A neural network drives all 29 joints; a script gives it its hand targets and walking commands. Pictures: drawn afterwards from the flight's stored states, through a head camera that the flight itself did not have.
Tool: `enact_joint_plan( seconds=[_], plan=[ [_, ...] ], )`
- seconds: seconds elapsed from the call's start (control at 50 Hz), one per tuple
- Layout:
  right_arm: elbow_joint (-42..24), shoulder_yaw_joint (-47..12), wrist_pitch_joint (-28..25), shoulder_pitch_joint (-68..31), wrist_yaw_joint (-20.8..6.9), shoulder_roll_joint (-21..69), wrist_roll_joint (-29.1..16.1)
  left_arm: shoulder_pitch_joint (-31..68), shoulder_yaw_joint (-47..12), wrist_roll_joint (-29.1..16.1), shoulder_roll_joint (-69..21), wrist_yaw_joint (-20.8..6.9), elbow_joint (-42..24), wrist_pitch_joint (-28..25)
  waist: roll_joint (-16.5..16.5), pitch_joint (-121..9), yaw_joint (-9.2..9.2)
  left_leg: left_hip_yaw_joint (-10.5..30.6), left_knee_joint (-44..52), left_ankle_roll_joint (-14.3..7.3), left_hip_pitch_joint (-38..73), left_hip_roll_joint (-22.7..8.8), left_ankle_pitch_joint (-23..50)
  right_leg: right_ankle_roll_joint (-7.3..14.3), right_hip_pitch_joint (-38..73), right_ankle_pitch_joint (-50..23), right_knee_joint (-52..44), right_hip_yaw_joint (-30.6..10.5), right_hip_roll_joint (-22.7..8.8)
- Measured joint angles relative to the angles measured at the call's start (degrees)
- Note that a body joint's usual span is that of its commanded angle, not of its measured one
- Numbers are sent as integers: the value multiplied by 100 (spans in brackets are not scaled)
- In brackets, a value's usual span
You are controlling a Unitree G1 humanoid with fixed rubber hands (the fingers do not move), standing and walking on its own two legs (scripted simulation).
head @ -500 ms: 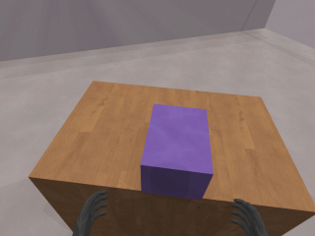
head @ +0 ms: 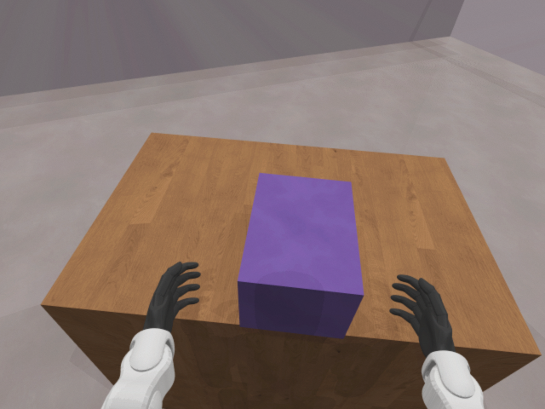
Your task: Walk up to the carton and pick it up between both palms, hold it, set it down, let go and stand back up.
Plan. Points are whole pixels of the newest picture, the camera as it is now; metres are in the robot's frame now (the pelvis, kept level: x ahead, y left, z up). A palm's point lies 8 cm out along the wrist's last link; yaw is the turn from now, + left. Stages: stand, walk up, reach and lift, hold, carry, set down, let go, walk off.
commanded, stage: reach and lift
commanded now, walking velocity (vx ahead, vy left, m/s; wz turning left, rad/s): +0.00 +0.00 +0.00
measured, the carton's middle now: (298, 250) +0.44 -0.03 -0.03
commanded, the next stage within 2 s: none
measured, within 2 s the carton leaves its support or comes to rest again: neither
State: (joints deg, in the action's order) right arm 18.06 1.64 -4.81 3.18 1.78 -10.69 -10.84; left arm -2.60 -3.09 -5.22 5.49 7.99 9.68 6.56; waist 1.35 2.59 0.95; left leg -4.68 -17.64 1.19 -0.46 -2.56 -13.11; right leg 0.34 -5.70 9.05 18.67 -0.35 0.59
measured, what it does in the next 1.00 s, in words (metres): stands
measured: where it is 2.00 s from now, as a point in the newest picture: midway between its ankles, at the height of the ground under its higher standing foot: outside the picture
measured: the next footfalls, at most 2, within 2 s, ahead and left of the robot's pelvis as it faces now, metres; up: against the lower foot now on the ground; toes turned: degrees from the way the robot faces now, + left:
none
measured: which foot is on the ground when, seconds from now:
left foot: down 0.00-1.00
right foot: down 0.00-1.00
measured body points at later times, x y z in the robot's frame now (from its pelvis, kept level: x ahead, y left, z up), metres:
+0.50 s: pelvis +0.01 +0.00 +0.00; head +0.03 +0.00 +0.45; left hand +0.35 +0.17 +0.07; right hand +0.35 -0.21 +0.07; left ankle -0.04 +0.13 -0.75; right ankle +0.02 -0.12 -0.75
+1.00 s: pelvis +0.00 -0.01 +0.00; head +0.02 +0.00 +0.45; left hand +0.41 +0.16 +0.11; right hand +0.42 -0.22 +0.12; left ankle -0.04 +0.13 -0.75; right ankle +0.02 -0.12 -0.75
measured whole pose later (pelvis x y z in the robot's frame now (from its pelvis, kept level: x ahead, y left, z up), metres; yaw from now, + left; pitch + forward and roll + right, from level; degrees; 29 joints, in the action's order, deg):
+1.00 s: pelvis +0.00 -0.01 +0.00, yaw +0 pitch +5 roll +0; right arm 46.2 -1.4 6.3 -41.0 2.7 -19.0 -18.4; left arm 38.2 5.7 -4.0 7.9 7.0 31.9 19.7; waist 0.2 -2.6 -0.3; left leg -3.8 -18.8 1.5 -11.4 -3.0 -11.9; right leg 0.8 -15.7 6.5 17.6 -0.8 1.4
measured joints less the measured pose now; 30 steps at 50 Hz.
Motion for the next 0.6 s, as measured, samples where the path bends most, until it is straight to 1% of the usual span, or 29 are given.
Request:
enact_joint_plan(
  seconds=[0.12,0.28,0.48,0.6],
  plan=[
    [-95,-62,165,-299,71,-112,-111,291,194,38,-30,-91,-261,434,-26,38,-38,-2,69,3,-34,-9,18,1,-27,-35,-93,-16,18],
    [-81,-153,336,-801,166,-271,-266,713,404,28,-41,-195,-419,872,-76,56,-96,10,86,10,-133,-22,13,5,-113,-50,-143,-24,37],
    [223,-277,653,-1709,307,-490,-519,1501,696,35,1,-307,-314,1383,-105,15,-169,28,91,15,-272,-29,30,10,-235,-90,-186,-31,52],
    [579,-310,903,-2337,332,-602,-636,2056,856,47,65,-338,-40,1658,-85,-39,-196,33,71,13,-396,-26,54,12,-352,-127,-187,-39,54]
  ],
)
